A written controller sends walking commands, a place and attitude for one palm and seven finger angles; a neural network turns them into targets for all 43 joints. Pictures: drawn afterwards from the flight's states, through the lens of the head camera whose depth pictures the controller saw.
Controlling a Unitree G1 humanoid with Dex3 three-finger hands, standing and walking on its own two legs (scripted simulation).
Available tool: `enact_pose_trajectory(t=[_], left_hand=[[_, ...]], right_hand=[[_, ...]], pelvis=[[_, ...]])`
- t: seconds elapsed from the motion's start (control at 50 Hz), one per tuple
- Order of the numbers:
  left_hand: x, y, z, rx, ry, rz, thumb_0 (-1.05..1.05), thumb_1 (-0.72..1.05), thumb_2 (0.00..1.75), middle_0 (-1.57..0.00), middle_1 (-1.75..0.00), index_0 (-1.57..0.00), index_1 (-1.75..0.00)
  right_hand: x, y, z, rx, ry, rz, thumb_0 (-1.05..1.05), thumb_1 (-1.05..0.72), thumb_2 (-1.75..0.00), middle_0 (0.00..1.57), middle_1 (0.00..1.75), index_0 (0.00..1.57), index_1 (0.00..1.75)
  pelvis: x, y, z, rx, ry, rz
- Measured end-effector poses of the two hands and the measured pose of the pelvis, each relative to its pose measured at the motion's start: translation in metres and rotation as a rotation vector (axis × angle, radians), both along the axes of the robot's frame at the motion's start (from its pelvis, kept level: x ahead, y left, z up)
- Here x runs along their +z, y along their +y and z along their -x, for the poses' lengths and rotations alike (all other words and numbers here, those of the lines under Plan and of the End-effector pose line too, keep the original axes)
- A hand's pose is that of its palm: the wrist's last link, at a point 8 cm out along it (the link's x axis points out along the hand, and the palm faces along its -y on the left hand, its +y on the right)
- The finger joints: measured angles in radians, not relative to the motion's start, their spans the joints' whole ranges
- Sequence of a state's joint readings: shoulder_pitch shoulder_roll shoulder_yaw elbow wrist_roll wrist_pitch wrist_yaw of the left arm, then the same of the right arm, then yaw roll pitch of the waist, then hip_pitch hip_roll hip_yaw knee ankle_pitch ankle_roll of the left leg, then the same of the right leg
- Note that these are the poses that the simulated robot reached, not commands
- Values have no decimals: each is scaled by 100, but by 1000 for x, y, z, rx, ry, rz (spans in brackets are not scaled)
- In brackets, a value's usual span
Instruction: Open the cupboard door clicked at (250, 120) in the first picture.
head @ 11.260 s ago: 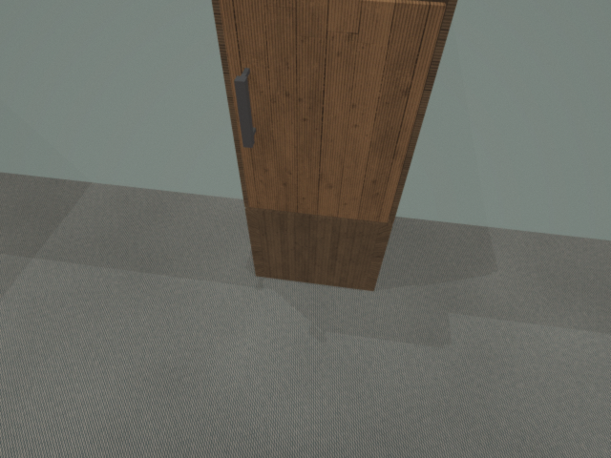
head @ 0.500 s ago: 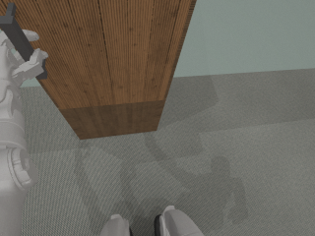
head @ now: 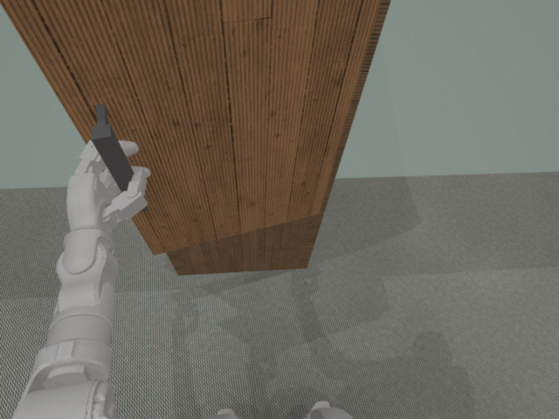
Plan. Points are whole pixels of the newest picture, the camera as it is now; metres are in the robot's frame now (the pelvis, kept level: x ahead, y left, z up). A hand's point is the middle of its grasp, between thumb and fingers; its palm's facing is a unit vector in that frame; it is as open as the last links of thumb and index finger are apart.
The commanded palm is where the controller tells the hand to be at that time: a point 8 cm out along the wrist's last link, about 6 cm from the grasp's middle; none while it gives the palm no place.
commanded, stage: pull the door open along its arc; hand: left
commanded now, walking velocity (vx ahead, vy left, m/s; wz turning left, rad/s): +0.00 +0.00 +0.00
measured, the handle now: (122, 162) +0.47 +0.23 +0.06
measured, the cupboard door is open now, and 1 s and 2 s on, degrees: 13 43 45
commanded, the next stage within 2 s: open thumb and fingers to let go in 0.52 s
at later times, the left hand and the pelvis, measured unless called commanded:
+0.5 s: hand (204, 272) +0.30 +0.10 +0.06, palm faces +0.47 -0.88 +0.00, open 6.2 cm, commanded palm +0.23 +0.12 +0.06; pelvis -0.02 -0.04 +0.00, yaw +4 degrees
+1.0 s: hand (225, 282) +0.28 +0.07 +0.06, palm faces +0.47 -0.88 -0.02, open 9.7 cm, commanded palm +0.24 +0.11 +0.06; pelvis -0.02 -0.07 +0.00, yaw +6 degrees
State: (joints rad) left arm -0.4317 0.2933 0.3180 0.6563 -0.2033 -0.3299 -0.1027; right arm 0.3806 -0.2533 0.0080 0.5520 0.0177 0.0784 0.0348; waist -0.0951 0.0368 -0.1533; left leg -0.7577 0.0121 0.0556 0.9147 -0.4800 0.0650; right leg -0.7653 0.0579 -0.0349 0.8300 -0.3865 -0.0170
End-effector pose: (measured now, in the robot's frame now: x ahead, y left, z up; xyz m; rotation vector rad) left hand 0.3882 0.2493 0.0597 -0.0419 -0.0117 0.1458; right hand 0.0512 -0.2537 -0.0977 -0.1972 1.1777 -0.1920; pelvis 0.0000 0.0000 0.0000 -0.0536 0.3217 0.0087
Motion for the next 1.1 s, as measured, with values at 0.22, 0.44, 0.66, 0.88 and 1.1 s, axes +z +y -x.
enact_pose_trajectory(t=[0.22, 0.44, 0.66, 0.88, 1.1], left_hand=[[1, -55, 66, 339, 1, -5, 0, 70, 80, -32, -132, -31, -130], [4, -103, 121, 353, 19, -33, 1, 70, 77, -31, -131, -30, -132], [5, -150, 161, 340, 36, -39, 1, 69, 76, -30, -131, -31, -133], [6, -143, 147, 352, 35, -65, 1, 46, 70, -36, -130, -35, -131], [4, -142, 147, 342, 36, -52, 1, -17, 44, -32, -123, -32, -123]], right_hand=[[-4, 22, -79, 180, -199, -65, 1, -90, -90, 20, 30, 20, 30], [3, 17, -92, 231, -273, -78, 1, -90, -90, 20, 30, 20, 30], [6, -3, -96, 237, -325, -71, 1, -90, -90, 20, 30, 20, 30], [3, -14, -103, 235, -325, -67, 1, -90, -90, 20, 30, 20, 30], [0, -19, -96, 228, -296, -61, 1, -90, -90, 20, 30, 20, 30]], pelvis=[[-3, -11, 11, 36, -60, -23], [1, -31, 18, 63, -127, -43], [2, -49, 21, 70, -159, -66], [3, -65, 26, 81, -156, -77], [4, -64, 23, 77, -150, -81]])
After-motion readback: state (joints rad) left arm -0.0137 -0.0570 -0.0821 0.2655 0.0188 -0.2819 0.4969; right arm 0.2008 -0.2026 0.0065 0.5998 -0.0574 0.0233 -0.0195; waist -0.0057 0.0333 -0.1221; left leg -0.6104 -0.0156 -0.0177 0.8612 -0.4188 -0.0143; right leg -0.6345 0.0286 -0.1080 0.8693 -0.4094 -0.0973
